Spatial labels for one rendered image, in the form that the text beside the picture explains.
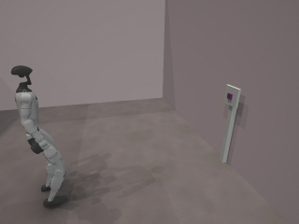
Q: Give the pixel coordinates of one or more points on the button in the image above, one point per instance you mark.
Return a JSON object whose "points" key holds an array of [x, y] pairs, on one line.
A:
{"points": [[229, 96]]}

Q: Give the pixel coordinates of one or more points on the right robot forearm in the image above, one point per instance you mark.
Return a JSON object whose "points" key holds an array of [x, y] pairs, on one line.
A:
{"points": [[32, 130]]}

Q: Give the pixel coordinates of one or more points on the robot right upper arm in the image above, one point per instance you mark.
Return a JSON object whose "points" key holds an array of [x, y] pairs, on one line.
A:
{"points": [[26, 100]]}

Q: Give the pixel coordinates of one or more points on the robot right foot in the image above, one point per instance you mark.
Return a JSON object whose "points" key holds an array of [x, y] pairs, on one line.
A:
{"points": [[56, 200]]}

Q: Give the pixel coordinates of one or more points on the panel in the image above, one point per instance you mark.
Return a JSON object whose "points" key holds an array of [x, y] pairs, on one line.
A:
{"points": [[233, 105]]}

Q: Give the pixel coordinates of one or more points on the humanoid robot torso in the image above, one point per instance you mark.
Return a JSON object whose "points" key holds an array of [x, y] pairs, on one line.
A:
{"points": [[34, 112]]}

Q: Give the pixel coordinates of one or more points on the robot right hand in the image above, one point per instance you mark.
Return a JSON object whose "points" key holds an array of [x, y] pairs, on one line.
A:
{"points": [[50, 152]]}

